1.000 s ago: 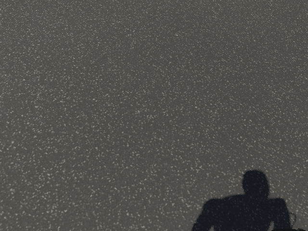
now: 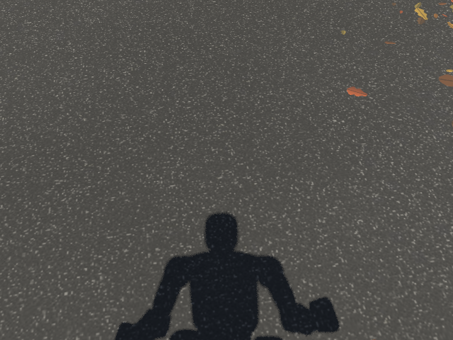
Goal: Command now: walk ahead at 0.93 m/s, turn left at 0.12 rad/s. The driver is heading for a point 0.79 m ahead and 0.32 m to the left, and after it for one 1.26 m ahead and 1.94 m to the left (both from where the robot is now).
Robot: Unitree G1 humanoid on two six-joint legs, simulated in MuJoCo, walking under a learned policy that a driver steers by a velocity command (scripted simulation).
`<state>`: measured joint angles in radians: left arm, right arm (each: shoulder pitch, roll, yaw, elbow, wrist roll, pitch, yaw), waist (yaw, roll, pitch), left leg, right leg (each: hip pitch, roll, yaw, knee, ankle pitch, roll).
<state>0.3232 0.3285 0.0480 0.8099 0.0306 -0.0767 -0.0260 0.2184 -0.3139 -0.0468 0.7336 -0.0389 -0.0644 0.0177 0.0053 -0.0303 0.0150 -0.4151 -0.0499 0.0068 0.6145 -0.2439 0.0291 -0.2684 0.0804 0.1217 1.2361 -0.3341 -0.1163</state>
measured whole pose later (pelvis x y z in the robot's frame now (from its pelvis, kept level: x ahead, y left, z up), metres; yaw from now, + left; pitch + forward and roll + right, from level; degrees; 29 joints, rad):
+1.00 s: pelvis +0.71 +0.13 +0.01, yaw +50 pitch +1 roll +0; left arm 0.06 0.26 0.00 0.62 0.04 0.02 0.03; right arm 0.30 -0.31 -0.08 0.74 0.00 0.03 -0.01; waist -0.07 -0.01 0.13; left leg -0.31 -0.25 -0.18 0.47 -0.14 0.14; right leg -0.71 -0.08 0.13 1.02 -0.26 0.08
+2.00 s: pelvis +0.81 +0.12 +0.02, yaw +78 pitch -1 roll +0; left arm 0.26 0.25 0.02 0.86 0.01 0.05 0.03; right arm 0.16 -0.22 0.01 0.85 -0.01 0.01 -0.02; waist 0.02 -0.02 0.03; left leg -0.19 -0.07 -0.06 0.46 -0.24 0.04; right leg -0.15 0.00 0.01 0.44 -0.26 0.00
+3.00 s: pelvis +0.83 +0.11 +0.02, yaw +78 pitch -1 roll +0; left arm 0.29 0.16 -0.01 1.13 0.01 0.00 0.04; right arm 0.26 -0.16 0.00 1.18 -0.01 0.01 -0.05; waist 0.01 -0.01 0.03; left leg -0.17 -0.04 -0.07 0.40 -0.20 0.01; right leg -0.14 0.02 0.00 0.41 -0.24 -0.03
